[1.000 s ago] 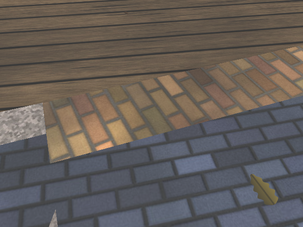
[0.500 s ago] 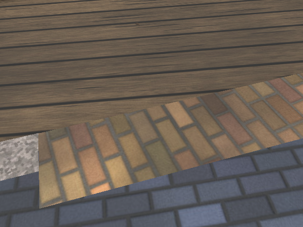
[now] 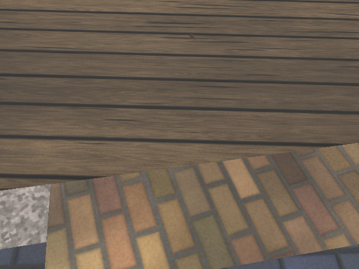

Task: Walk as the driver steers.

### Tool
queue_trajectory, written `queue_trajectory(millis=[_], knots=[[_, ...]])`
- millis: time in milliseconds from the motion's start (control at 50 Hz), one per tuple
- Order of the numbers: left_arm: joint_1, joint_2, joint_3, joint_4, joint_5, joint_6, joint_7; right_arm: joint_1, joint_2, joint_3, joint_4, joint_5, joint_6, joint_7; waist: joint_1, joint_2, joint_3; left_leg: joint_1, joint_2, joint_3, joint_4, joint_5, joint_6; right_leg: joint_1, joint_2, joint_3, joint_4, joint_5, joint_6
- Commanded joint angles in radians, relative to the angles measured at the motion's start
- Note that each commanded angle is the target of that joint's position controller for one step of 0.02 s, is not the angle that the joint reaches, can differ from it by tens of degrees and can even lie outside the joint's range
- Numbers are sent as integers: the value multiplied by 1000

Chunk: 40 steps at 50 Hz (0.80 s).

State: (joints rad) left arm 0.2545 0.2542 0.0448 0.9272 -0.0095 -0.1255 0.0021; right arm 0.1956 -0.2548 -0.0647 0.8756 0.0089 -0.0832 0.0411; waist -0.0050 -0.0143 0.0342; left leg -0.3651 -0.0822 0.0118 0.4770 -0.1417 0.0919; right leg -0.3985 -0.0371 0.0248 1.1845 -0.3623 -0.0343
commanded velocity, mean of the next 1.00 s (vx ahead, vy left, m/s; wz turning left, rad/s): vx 0.44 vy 0.00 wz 0.54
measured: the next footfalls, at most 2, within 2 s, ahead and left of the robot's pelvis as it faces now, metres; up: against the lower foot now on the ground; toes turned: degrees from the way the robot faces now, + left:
right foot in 0.40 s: +0.41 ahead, -0.13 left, +0.00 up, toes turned +11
left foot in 0.88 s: +0.58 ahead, +0.23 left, +0.00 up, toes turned +32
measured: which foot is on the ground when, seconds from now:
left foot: down 0.00-0.42, up 0.44-0.86, down 0.88-1.00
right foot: up 0.00-0.38, down 0.40-0.90, up 0.92-1.00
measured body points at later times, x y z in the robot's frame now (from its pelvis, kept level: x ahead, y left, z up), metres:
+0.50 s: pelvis +0.29 -0.03 +0.00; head +0.31 -0.03 +0.45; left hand +0.39 +0.23 -0.11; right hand +0.36 -0.28 -0.13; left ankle +0.14 +0.05 -0.65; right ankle +0.37 -0.13 -0.73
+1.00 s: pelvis +0.50 +0.09 +0.00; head +0.52 +0.10 +0.45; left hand +0.42 +0.34 -0.13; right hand +0.77 -0.07 -0.11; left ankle +0.55 +0.20 -0.73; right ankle +0.45 -0.12 -0.65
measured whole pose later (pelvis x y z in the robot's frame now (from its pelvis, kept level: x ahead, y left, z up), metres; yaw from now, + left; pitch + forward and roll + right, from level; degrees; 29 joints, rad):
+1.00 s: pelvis +0.50 +0.09 +0.00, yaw +34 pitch +2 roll -1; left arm 0.27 0.24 0.03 0.87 0.06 -0.10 -0.03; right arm 0.16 -0.29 -0.08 0.85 -0.03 -0.11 0.01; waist 0.01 0.01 0.01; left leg -0.41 -0.06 0.01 0.46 -0.08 0.09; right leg -0.24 -0.08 -0.06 1.03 -0.59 0.05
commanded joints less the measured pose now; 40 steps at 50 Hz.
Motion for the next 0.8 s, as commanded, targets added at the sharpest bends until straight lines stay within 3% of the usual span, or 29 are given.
queue_trajectory(millis=[20, 60, 100, 180, 200, 220, 240, 260, 280, 320, 360, 380, 400, 420, 440, 460, 480, 500, 520, 540, 600, 640, 680, 740, 800], knots=[[-5, 111, 36, -90, 13, -9, 12, 3, -97, -17, -73, -8, -12, -8, 27, 44, -94, 217, 265, -382, -272, 132, 192, -206, -86, 63, -60, 77, 6], [-29, 94, 37, -107, 22, 9, 20, 40, -126, -25, -70, 1, -14, -22, 28, 59, -65, 157, 247, -332, -297, 171, 199, -209, -78, 43, -153, 121, 36], [-116, 88, 37, -141, 25, 16, 25, 90, -151, -32, -63, 3, -13, -38, 5, 58, -33, 142, 232, -308, -308, 184, 189, -249, -63, 35, -285, 231, 62], [-263, 61, 29, -189, 17, 8, 13, 158, -145, -31, -53, 10, 0, -54, -46, 89, -15, 127, 178, -269, -282, 129, 131, -193, -8, 31, -553, 449, 65], [-160, -82, -42, -154, 131, 36, -27, 261, -36, 8, 7, -129, -34, 9, -30, 139, -51, 141, 170, -274, -254, 69, 175, -142, -26, 12, -525, 468, 70], [-179, -46, -34, -157, 131, 55, -42, 273, -55, -7, 7, -115, -45, 42, -45, 107, 5, 146, 197, -300, -254, 66, 186, -170, -40, 11, -527, 442, 68], [-241, 16, -27, -181, 114, 65, -46, 258, -91, -16, -1, -94, -50, 59, -53, 78, 13, 158, 212, -325, -241, 78, 190, -177, -42, 3, -554, 422, 66], [-297, 53, -20, -205, 96, 66, -43, 267, -110, -19, 2, -80, -51, 67, -59, 75, 12, 203, 240, -359, -226, 118, 198, -187, -42, 7, -575, 390, 60], [-339, 73, -20, -220, 86, 63, -35, 285, -116, -18, 12, -74, -49, 66, -68, 74, 12, 269, 262, -384, -214, 160, 201, -210, -38, 6, -608, 353, 52], [-385, 73, -30, -234, 73, 54, -17, 311, -128, -22, 31, -78, -38, 51, -82, 83, 15, 412, 296, -433, -184, 220, 184, -243, -27, 11, -686, 284, 33], [-346, 85, -29, -224, 54, 39, -7, 275, -158, -30, 37, -86, -28, 46, -36, 80, 1, 370, 266, -421, -138, 366, 144, -37, 13, -39, -764, 337, -6], [-264, 117, -15, -200, 33, 25, -1, 261, -160, -31, 37, -95, -26, 49, 5, 79, -48, 288, 211, -391, -69, 477, 98, 171, 24, -55, -727, 396, -45], [-86, 148, -6, -158, 26, 8, 2, 232, -107, -13, 15, -95, -34, 52, 83, 11, -201, 170, 114, -327, 139, 442, 33, 470, -49, -7, -662, 471, -139], [151, 188, -2, -117, 40, 4, 5, 357, 26, 25, -26, -108, -59, 47, 101, -238, -483, -165, -87, -232, 461, -12, -61, 985, -319, 376, -698, 581, -406], [291, 137, -13, -56, 73, 12, 4, 274, -14, 13, -24, -80, -66, 55, 168, -216, -418, -408, -80, -186, 740, -474, -64, 1011, -442, 636, -859, 374, -406], [220, 137, 0, -53, 74, -1, 8, 157, -56, -4, -37, -64, -59, 45, 147, -80, -121, -495, 30, -181, 839, -381, -29, 730, -415, 517, -919, 158, -278], [97, 92, -9, -74, 61, -1, 14, 146, -51, -3, -14, -64, -49, 20, 90, -54, -2, -441, 114, -150, 822, -279, -9, 499, -364, 355, -970, 53, -219], [34, 23, -31, -94, 53, 3, 20, 183, -27, 3, 5, -81, -38, 6, 43, -55, -30, -343, 158, -153, 739, -204, 6, 405, -322, 264, -1023, 103, -202], [-1, -21, -42, -106, 57, 2, 27, 156, 3, 15, 3, -96, -30, 8, 29, -54, -10, -299, 181, -143, 713, -164, 4, 352, -305, 196, -1057, 198, -200], [-16, -23, -41, -112, 63, 2, 35, 139, 32, 23, -4, -100, -22, 13, 19, -55, -19, -273, 189, -128, 684, -168, -3, 344, -289, 135, -1080, 261, -196], [21, 17, -18, -87, 83, -17, 43, 68, 43, 34, -27, -72, -17, 44, 29, -44, 1, -315, 208, -83, 536, -47, -25, 354, -248, -44, -1120, 394, -199], [74, 28, -11, -56, 99, -25, 34, 12, 52, 45, -44, -69, -9, 59, 40, -36, 13, -325, 211, -47, 416, 71, -34, 351, -236, -131, -1123, 508, -202], [105, 40, -8, -34, 103, -27, 15, -32, 44, 50, -62, -70, 4, 66, 38, -39, 24, -284, 198, -23, 330, 154, -27, 320, -229, -198, -1116, 616, -200], [88, 75, -2, -31, 97, -35, -8, -85, -1, 39, -94, -67, 18, 61, 10, -53, 33, -251, 176, -22, 257, 192, -16, 343, -239, -246, -1076, 768, -184], [89, 129, 20, -35, 75, -30, 4, -129, -35, 26, -109, -62, 16, 56, 1, -53, 24, -216, 145, 5, 160, 159, -18, 447, -232, -284, -1001, 917, -145]])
